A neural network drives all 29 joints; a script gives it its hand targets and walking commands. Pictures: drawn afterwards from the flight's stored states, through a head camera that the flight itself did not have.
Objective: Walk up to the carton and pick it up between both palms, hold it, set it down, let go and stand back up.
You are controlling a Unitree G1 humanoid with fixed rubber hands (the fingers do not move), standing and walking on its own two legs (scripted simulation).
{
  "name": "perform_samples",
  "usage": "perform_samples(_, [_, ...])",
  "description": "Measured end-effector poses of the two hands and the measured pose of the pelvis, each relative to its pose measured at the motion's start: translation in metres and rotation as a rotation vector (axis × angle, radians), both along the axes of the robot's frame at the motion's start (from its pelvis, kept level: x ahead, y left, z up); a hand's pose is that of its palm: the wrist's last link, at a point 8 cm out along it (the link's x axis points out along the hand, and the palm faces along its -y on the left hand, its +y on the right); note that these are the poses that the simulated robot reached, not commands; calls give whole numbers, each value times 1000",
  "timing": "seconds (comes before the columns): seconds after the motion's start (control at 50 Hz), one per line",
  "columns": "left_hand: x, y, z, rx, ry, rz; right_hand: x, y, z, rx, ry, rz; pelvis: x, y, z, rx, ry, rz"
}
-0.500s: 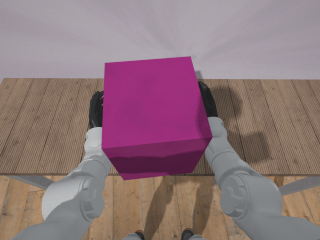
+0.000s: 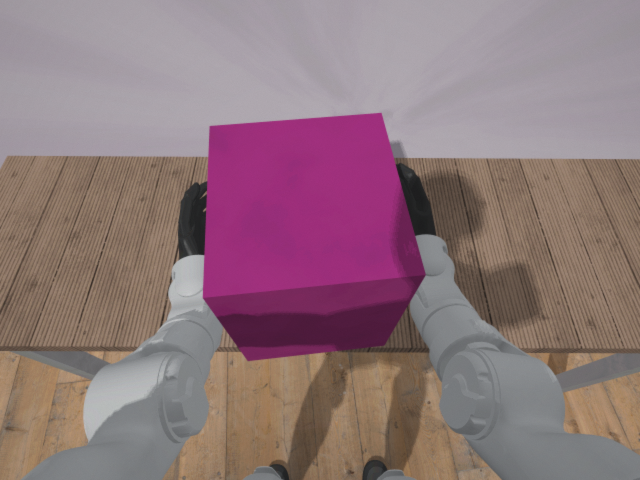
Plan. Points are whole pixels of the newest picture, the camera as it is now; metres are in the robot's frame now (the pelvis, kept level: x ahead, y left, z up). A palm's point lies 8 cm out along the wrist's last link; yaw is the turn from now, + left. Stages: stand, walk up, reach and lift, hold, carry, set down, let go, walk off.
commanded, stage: reach and lift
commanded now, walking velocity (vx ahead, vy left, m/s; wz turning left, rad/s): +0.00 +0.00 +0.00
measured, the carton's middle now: (307, 249) +0.39 +0.04 +0.01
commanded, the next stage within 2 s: none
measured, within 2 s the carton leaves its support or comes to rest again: leaves its support in 1.08 s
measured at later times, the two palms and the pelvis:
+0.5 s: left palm (197, 247) +0.39 +0.18 +0.01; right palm (419, 229) +0.41 -0.11 +0.03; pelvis +0.00 +0.00 +0.00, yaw +0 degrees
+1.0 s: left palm (198, 258) +0.38 +0.18 +0.01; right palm (424, 241) +0.40 -0.11 +0.03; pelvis +0.00 +0.00 +0.00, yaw +0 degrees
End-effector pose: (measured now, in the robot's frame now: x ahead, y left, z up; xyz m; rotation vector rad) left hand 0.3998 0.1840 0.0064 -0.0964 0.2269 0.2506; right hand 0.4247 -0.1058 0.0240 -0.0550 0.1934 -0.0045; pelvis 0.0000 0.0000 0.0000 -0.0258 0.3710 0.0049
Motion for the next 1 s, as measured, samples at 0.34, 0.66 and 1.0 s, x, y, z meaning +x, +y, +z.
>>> perform_samples(0.34, [-4,-1,5,28,-35,-5,-6,-1,4,2,-48,-7,0,0,0,0,0,1])
perform_samples(0.66, [-8,-4,5,39,-29,-16,-13,-3,4,-15,-54,-13,0,0,0,0,0,1])
perform_samples(1.0, [-21,-6,6,62,33,-36,-27,-6,2,-25,0,-19,0,0,0,0,0,1])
